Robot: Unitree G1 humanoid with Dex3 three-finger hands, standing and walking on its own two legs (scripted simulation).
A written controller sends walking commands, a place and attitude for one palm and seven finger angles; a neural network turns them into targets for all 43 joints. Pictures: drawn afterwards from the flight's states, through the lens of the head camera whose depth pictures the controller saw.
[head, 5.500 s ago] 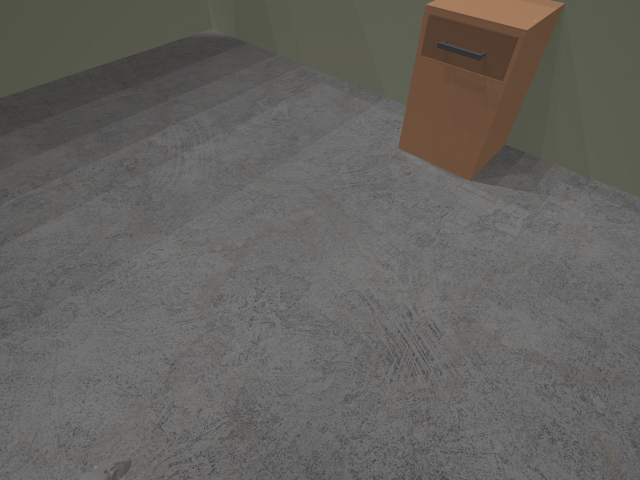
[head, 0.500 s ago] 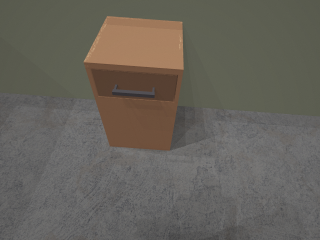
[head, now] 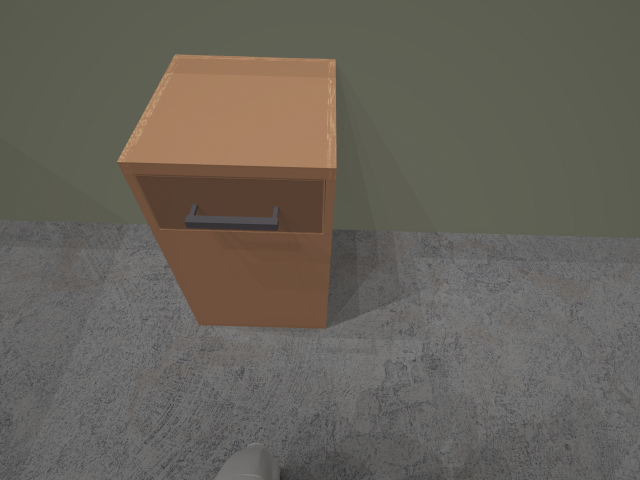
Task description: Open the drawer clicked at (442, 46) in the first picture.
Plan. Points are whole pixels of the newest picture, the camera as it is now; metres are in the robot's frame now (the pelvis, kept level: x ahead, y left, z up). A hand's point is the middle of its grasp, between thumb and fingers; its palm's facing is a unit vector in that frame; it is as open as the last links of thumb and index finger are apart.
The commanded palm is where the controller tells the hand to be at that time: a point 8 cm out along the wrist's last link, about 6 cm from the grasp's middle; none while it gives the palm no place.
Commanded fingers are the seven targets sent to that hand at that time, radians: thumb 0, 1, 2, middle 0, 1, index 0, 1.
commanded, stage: take the last steps up to it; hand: left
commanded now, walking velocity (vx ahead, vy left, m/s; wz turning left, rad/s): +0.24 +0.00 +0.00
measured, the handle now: (233, 216) +0.64 +0.23 -0.16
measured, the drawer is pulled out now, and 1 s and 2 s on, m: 0.00 0.00 0.00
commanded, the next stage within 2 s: come to a stop and stand still in 0.22 s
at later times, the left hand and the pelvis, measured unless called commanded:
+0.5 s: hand (218, 418) +0.23 +0.17 -0.17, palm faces +0.00 -0.97 -0.24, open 7.3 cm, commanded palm none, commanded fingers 0.00 0.90 0.90 -0.20 -0.30 -0.20 -0.30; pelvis +0.16 -0.01 +0.00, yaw -2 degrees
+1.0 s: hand (164, 465) +0.16 +0.24 -0.17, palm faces +0.08 -0.97 -0.22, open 7.4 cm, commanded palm none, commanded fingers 0.00 0.90 0.90 -0.20 -0.30 -0.20 -0.30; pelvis +0.12 +0.04 +0.01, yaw -1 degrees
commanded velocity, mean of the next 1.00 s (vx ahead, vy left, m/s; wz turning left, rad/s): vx -0.05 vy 0.02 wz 0.00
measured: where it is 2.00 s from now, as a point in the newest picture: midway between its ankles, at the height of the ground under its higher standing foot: outside the picture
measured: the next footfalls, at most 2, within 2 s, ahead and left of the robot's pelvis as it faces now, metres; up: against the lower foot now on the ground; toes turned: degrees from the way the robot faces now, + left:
left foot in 0.08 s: +0.16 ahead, +0.11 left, +0.00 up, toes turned +7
right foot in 0.46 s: +0.25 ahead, -0.13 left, +0.00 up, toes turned -7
